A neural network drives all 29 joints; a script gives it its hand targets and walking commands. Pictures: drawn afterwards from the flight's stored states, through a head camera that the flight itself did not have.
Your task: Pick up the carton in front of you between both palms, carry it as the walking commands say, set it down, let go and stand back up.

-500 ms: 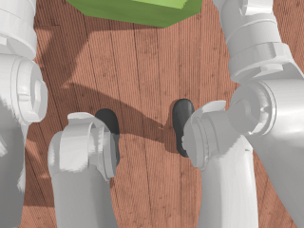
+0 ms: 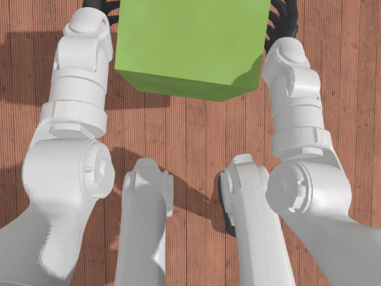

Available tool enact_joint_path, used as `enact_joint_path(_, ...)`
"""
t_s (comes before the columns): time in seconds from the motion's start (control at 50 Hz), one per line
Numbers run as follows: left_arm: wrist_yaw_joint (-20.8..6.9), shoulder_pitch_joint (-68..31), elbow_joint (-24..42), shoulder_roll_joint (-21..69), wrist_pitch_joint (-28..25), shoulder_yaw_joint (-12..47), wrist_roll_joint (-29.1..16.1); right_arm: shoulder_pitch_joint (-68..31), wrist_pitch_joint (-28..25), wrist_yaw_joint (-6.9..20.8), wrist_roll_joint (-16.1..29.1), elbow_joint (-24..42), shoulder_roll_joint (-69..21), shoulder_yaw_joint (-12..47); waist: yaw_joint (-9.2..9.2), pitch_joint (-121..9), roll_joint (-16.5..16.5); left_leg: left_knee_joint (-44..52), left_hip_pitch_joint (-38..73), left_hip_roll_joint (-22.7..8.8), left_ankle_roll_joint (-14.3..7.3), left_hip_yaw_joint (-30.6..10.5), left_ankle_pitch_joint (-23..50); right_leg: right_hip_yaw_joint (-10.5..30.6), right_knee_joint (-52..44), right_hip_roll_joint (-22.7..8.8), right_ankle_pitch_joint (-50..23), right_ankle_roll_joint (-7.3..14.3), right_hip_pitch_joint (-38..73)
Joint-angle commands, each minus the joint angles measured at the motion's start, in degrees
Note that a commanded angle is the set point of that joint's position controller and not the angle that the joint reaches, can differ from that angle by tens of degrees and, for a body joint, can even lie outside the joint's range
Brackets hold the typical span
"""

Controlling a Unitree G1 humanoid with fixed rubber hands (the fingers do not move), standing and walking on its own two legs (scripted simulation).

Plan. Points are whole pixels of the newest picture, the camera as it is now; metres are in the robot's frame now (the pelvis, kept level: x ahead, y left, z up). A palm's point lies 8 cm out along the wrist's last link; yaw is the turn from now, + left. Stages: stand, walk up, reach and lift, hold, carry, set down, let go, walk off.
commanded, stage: reach and lift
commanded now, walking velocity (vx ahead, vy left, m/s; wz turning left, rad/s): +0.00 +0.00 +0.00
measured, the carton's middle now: (189, 38) +0.55 +0.02 -0.16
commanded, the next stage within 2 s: none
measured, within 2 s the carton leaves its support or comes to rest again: neither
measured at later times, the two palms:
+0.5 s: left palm out of the picture +0.50 +0.16 +0.06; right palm (348, 20) +0.49 -0.14 +0.06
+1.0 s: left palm out of the picture +0.44 +0.16 +0.21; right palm out of the picture +0.44 -0.14 +0.22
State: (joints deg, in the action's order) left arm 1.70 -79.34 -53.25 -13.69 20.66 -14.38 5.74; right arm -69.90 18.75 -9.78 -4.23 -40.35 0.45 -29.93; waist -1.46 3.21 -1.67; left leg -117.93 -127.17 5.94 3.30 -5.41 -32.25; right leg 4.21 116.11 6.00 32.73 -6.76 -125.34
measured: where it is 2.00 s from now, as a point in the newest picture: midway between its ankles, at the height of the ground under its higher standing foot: (190, 217)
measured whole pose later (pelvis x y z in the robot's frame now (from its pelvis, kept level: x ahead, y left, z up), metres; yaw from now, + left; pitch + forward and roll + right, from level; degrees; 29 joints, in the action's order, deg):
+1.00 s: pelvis +0.05 -0.01 +0.25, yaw +2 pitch +29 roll +0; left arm 0.4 -39.0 -37.0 3.7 21.6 -21.7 14.0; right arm -36.3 20.5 -3.7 -12.7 -33.1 -7.8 -26.1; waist -0.8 -12.4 -0.8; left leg -68.3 -73.0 4.9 2.2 -7.1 -24.4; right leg 7.2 68.0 4.9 24.8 -3.1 -72.4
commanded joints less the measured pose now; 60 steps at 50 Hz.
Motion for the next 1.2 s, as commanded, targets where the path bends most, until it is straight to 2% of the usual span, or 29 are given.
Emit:
enact_joint_path(0.0,-15.65,-25.6,-0.99,63.28,-0.11,12.47,-1.76,-41.28,1.24,17.21,0.88,-0.28,-53.03,22.87,-2.19,-58.53,7.54,16.89,32.44,2.55,-1.99,9.92,11.03,-12.36,-13.34,4.09,-11.55,4.07,27.34)
enact_joint_path(0.08,-16.26,-25.52,-2.94,62.5,-0.24,7.47,2.0,-41.26,1.46,18.02,-1.99,-1.99,-53.31,19.92,-1.35,-57.03,6.29,21.24,32.03,2.67,-2.53,10.23,7.29,-11.73,-17.99,4.04,-8.57,4.23,28.93)
enact_joint_path(0.16,-16.32,-27.22,-1.05,62.54,-0.09,6.96,2.67,-43.23,1.95,18.45,-1.3,-0.79,-55.16,21.92,0.09,-62.24,4.5,24.32,35.92,2.88,-2.94,10.63,6.72,-11.5,-21.31,4.14,-7.61,4.02,33.08)
enact_joint_path(0.3,-16.71,-27.19,6.02,68.04,1.89,13.25,-0.58,-41.68,4.4,19.77,1.99,3.3,-60.76,28.97,0.65,-77.58,3.7,28.9,48.15,3.19,-2.59,11.21,11.88,-12.04,-25.53,4.35,-11.79,3.24,42.84)
enact_joint_path(0.4,-16.97,-21.84,10.04,72.69,3.26,17.95,-2.89,-34.79,5.63,21.07,3.38,4.71,-63.51,32.51,0.35,-79.89,4.89,31.86,54.72,3.3,-1.79,10.83,17.0,-11.45,-28.66,4.4,-16.43,3.26,46.79)
enact_joint_path(0.52,-16.34,-14.26,11.6,75.78,2.6,20.58,-3.44,-25.82,4.7,21.59,3.43,4.13,-65.12,34.6,0.38,-73.94,5.62,36.3,58.97,3.39,-1.24,9.47,20.43,-9.96,-33.29,4.53,-19.14,3.47,49.83)
enact_joint_path(0.74,-14.93,-2.16,10.86,78.04,0.32,20.02,-1.2,-13.12,2.59,21.26,1.23,1.7,-66.89,35.01,0.81,-61.94,3.53,47.55,68.55,3.57,-1.78,6.73,18.88,-7.11,-45.07,4.32,-17.35,3.99,59.18)
enact_joint_path(1.04,-14.93,12.65,16.1,79.88,-0.56,24.65,-0.86,3.79,1.78,21.6,0.16,3.74,-69.06,39.7,1.14,-51.06,2.67,64.54,87.4,2.14,-2.68,3.68,22.15,-2.91,-62.54,2.68,-21.26,5.05,80.83)
enact_joint_path(1.18,-14.98,21.1,18.43,79.61,0.13,26.46,-0.93,12.58,2.52,21.7,-0.13,4.99,-68.97,42.03,1.46,-43.29,2.08,73.48,97.19,1.18,-2.82,2.31,26.51,-1.0,-71.76,1.74,-26.22,5.38,92.21)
